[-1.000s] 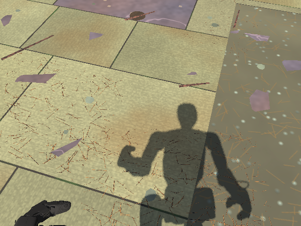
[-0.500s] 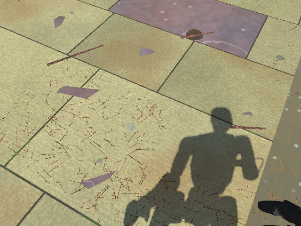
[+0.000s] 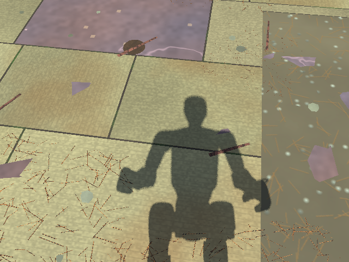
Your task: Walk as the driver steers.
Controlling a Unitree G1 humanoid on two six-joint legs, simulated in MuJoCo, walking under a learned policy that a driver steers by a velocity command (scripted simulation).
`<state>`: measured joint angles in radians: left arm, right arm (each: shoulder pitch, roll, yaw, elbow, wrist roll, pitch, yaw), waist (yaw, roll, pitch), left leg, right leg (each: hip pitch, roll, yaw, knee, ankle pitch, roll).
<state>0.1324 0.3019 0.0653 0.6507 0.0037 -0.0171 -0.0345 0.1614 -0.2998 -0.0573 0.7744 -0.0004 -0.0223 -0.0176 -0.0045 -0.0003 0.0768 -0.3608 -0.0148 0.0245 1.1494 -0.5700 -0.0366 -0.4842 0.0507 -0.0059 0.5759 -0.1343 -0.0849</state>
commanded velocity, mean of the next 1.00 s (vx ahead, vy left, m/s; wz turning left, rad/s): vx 0.02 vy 0.00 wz -0.50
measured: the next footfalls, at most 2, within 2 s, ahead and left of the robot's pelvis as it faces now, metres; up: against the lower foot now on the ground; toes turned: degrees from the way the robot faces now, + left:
left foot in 0.36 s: +0.15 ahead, +0.16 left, +0.00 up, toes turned -18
right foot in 0.78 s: +0.03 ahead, -0.09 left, +0.00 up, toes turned -29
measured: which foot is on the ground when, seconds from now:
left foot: up 0.00-0.34, down 0.36-0.78, up 0.80-1.00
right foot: down 0.00-0.36, up 0.38-0.76, down 0.78-1.00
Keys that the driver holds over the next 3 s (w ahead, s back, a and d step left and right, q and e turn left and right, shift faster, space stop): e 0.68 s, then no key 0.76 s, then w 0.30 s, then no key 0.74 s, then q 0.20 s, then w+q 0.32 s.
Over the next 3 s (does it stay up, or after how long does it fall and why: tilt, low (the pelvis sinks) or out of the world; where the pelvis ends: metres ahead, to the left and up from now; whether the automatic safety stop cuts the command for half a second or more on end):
stays up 0.35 -0.08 0.02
